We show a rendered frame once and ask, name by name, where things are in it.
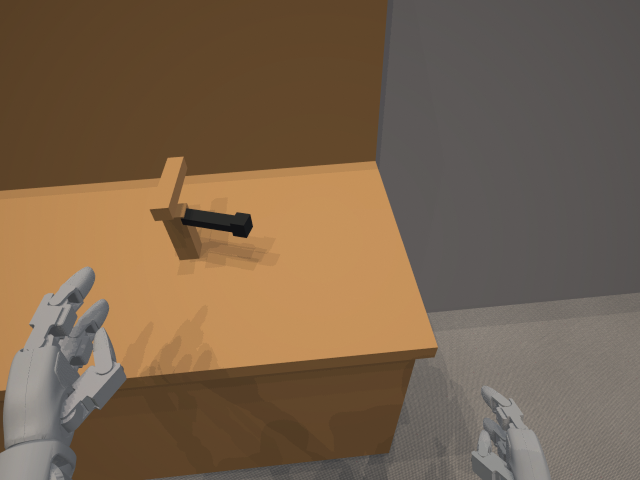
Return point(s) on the robot left hand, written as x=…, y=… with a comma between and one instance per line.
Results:
x=44, y=372

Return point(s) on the tap lever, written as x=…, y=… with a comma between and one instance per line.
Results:
x=239, y=224

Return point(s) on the robot right hand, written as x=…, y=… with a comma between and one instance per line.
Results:
x=519, y=448

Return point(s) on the counter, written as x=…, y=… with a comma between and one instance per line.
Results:
x=295, y=344

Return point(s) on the robot left forearm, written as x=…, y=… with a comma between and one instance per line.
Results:
x=42, y=459

